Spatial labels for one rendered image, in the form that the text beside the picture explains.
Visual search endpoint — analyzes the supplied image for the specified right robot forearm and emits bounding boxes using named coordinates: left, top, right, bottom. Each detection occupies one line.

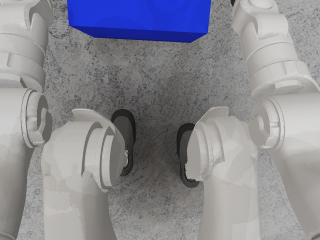
left=231, top=0, right=320, bottom=101

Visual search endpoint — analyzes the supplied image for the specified robot right shin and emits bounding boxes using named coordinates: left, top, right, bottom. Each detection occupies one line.
left=185, top=106, right=259, bottom=182

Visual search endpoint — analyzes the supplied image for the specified robot shin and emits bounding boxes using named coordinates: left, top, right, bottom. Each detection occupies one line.
left=185, top=106, right=259, bottom=182
left=41, top=108, right=128, bottom=178

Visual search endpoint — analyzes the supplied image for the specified robot left upper arm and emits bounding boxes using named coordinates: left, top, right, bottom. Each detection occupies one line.
left=0, top=87, right=53, bottom=240

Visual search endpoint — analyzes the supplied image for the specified robot right upper arm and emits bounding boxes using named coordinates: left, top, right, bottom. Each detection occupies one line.
left=248, top=92, right=320, bottom=240

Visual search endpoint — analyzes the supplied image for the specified robot left shin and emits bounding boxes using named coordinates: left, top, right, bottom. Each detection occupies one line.
left=41, top=108, right=128, bottom=178

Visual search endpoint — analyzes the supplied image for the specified left robot forearm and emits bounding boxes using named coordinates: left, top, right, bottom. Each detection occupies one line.
left=0, top=0, right=55, bottom=93

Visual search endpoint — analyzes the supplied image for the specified carton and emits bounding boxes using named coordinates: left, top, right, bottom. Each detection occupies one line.
left=67, top=0, right=211, bottom=43

